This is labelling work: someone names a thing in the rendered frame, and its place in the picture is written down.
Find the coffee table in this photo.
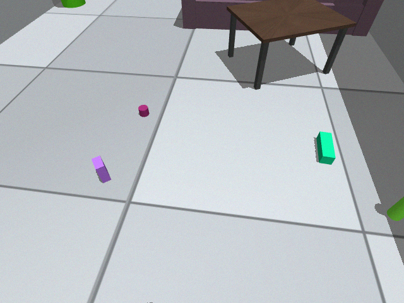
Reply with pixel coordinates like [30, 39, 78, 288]
[227, 0, 357, 90]

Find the sofa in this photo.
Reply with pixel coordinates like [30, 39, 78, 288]
[181, 0, 384, 36]

